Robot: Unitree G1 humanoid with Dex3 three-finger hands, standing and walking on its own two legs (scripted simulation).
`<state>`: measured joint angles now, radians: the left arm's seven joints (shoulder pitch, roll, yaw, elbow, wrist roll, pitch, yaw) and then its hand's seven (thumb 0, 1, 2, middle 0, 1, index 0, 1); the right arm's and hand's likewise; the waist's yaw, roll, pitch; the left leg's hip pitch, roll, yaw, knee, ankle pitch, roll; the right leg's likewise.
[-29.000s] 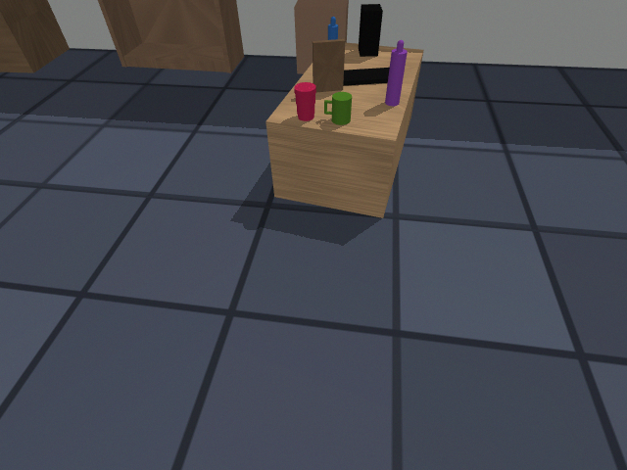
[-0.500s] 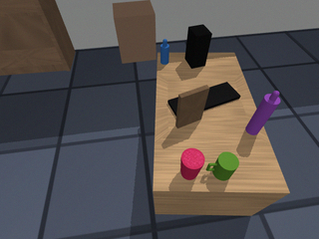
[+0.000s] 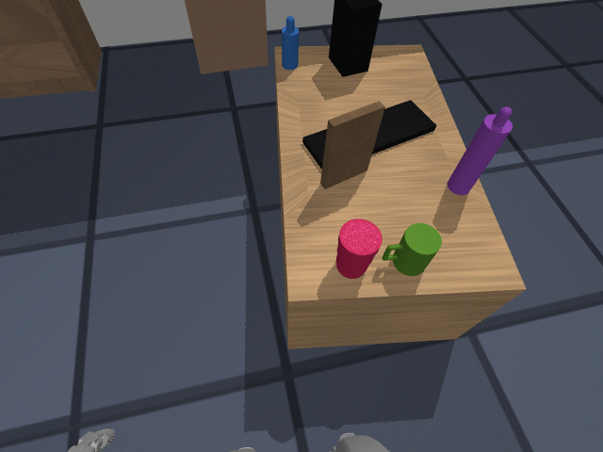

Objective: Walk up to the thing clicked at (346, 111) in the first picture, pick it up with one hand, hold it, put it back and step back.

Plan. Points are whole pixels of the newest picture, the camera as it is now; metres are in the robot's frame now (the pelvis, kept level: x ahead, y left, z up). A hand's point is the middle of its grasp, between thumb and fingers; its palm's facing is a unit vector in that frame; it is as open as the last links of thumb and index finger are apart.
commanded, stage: step back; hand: right
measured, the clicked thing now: (408, 251) +0.55 -0.25 -0.28
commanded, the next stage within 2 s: none
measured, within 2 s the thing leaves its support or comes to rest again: neither
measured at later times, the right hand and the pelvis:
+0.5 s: hand out of the picture +0.00 -0.27 -0.15, palm faces -0.08 +0.90 -0.43, open 7.4 cm; pelvis -0.11 +0.00 -0.01, yaw +1 degrees
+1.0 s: hand out of the picture -0.13 -0.33 -0.16, palm faces +0.04 +0.93 -0.36, open 7.4 cm; pelvis -0.25 -0.06 -0.01, yaw -4 degrees
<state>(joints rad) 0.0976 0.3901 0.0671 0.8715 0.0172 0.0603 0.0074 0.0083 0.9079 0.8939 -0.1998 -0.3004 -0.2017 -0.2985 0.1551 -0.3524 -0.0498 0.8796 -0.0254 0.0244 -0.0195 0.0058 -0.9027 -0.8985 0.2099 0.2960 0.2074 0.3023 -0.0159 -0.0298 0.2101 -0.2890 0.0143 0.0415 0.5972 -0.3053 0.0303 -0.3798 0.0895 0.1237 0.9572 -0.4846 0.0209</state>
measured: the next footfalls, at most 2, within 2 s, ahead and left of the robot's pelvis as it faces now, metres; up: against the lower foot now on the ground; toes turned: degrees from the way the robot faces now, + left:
right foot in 0.08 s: +0.01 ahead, -0.12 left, +0.00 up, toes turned +3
left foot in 0.46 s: -0.07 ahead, +0.11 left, +0.00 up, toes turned -1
